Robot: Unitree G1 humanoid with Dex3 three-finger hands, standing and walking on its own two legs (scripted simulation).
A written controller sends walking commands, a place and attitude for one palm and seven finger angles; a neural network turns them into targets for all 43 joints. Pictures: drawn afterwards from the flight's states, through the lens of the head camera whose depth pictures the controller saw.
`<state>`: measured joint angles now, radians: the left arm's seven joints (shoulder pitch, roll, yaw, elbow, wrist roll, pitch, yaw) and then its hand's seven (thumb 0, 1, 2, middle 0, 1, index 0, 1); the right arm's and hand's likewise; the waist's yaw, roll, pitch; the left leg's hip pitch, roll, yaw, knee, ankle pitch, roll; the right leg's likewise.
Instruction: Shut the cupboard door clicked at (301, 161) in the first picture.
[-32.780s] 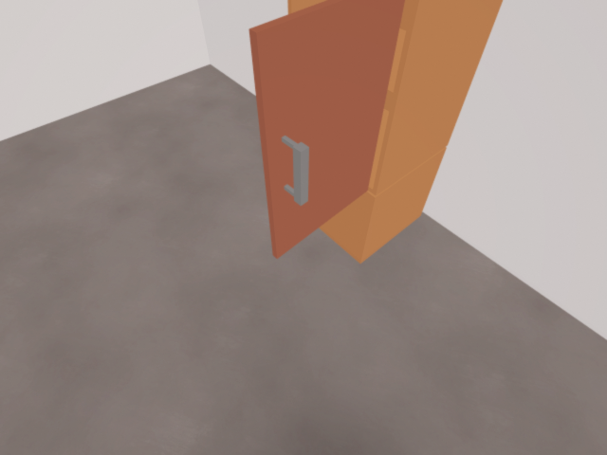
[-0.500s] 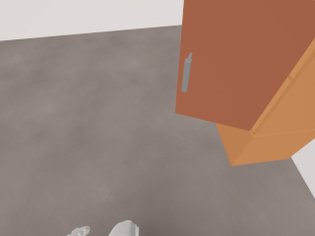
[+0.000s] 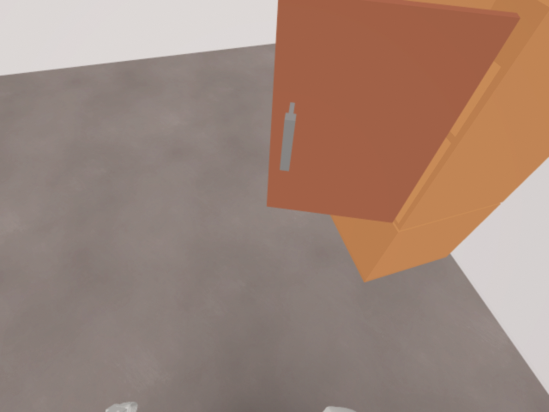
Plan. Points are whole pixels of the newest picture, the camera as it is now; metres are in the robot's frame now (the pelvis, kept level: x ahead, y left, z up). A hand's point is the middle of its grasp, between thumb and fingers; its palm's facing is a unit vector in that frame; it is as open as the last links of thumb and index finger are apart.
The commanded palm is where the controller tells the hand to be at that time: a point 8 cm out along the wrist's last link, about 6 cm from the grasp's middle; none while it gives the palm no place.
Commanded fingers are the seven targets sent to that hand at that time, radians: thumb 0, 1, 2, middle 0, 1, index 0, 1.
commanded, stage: take the last steps up to it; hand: left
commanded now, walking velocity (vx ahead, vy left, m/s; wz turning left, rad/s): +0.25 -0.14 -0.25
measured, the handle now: (288, 137) +0.66 +0.00 -0.04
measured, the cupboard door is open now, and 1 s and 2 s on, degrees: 65 65 65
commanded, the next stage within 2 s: come to a stop and stand still in 0.56 s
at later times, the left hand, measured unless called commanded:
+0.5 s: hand out of the picture +0.11 +0.16 -0.20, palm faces -0.03 -0.99 -0.13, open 7.4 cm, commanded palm none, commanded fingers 0.00 0.90 0.90 -0.20 -0.30 -0.20 -0.30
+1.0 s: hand (237, 309) +0.31 +0.08 -0.17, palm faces -0.14 -0.97 -0.22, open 7.4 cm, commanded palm none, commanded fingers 0.00 0.90 0.90 -0.20 -0.30 -0.20 -0.30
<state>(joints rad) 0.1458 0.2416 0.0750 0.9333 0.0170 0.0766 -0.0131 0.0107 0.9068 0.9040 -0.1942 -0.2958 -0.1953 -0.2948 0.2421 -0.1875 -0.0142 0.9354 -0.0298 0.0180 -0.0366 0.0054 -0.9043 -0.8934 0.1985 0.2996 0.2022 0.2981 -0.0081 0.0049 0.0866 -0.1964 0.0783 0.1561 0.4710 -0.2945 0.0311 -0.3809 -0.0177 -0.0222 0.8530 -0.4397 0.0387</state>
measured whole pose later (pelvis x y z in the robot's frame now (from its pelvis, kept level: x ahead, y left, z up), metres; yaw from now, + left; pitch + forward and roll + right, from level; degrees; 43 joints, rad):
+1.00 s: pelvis +0.18 -0.07 -0.01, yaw -7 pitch +0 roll +1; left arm 0.09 0.13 0.03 0.97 0.03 0.01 0.03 0.01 0.90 0.90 -0.20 -0.30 -0.20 -0.30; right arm 0.23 -0.21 -0.06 1.03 0.00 0.06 -0.03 0.01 -0.91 -0.89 0.19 0.30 0.20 0.30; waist -0.03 0.04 0.12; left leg -0.38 0.01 0.03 1.05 -0.57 -0.04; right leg -0.36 -0.06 -0.06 0.56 -0.20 0.00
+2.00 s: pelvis +0.13 +0.03 +0.00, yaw -9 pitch +0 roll +1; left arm 0.29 0.14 -0.01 1.06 0.02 0.02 0.03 0.01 0.91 0.90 -0.20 -0.30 -0.20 -0.30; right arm 0.34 -0.18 0.00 1.07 -0.02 0.00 -0.03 0.01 -0.91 -0.89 0.19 0.30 0.20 0.30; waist -0.01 0.02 0.01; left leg -0.20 -0.11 0.15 0.34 -0.16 0.13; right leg -0.27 -0.02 0.00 0.49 -0.22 -0.01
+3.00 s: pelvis +0.19 -0.05 +0.00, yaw -7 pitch +1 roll +1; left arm 0.28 0.14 0.04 1.06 0.03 0.05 0.01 0.01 0.92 0.90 -0.20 -0.30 -0.20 -0.30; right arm 0.31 -0.15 -0.02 1.12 -0.04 -0.01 -0.07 0.00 -0.91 -0.89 0.20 0.30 0.20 0.30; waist -0.02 0.00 0.05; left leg -0.17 -0.01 0.08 0.44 -0.29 0.04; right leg -0.33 -0.02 -0.03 0.72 -0.43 -0.03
